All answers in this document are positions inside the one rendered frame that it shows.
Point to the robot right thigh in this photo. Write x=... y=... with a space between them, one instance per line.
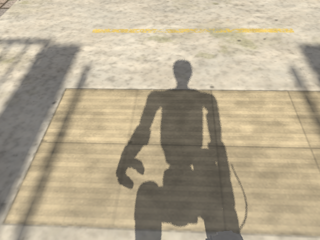
x=224 y=235

